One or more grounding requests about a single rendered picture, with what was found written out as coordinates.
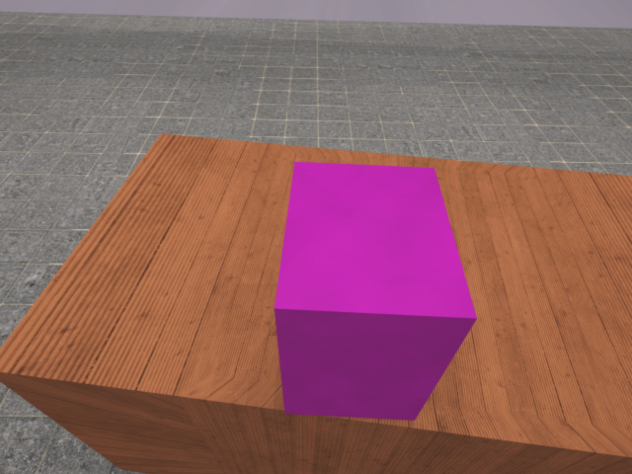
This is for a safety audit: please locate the carton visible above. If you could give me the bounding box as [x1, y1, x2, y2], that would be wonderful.
[275, 162, 477, 421]

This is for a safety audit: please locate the pedestal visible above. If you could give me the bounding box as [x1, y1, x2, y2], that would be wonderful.
[0, 133, 632, 474]

